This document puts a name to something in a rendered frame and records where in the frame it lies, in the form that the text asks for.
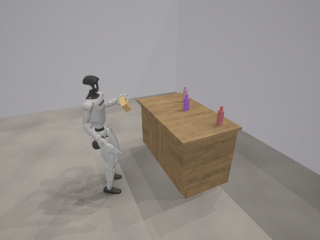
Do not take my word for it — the sponge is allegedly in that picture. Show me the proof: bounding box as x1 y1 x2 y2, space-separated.
119 96 132 112

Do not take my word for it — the robot left forearm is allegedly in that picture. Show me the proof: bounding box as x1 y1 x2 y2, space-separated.
104 98 118 108

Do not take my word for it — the left robot shin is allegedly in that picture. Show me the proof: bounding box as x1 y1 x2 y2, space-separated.
114 156 120 169

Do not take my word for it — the robot head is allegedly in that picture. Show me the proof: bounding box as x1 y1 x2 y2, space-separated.
82 75 100 100

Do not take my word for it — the robot right upper arm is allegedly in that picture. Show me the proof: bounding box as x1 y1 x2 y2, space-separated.
82 100 94 128

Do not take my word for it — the right robot hand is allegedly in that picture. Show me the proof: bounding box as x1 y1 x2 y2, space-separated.
103 143 122 158

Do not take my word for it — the robot right forearm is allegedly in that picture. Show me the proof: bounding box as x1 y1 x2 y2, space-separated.
83 124 107 147

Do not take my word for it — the table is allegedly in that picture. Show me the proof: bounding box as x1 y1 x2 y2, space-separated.
137 92 242 199

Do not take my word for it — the left robot hand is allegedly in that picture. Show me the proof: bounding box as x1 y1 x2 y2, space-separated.
117 94 130 106

